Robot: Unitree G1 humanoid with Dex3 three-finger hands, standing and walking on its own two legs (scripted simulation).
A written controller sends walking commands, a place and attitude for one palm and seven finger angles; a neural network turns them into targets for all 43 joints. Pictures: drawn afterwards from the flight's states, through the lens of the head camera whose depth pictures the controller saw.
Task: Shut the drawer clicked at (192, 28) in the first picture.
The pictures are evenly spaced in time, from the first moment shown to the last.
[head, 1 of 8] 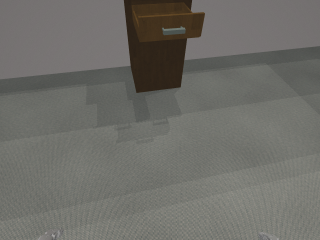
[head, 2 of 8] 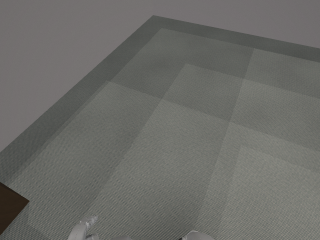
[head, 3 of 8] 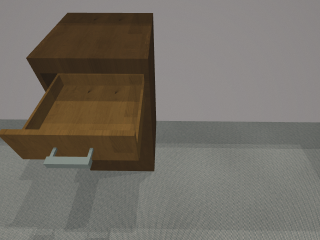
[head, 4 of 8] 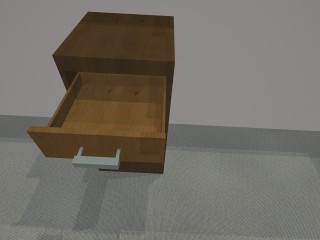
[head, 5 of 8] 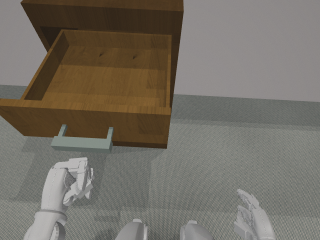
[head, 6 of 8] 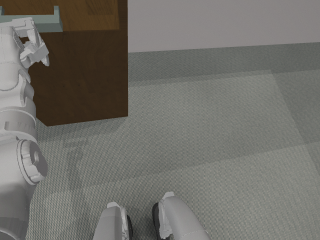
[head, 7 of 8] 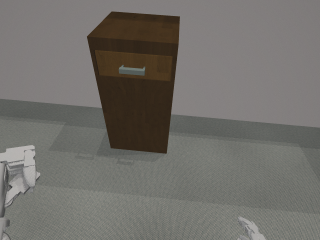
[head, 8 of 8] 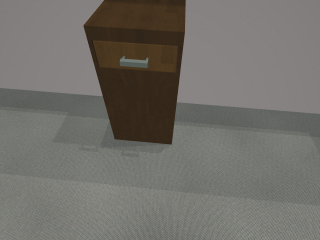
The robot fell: no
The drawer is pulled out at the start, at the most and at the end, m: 0.30 0.30 0.00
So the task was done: yes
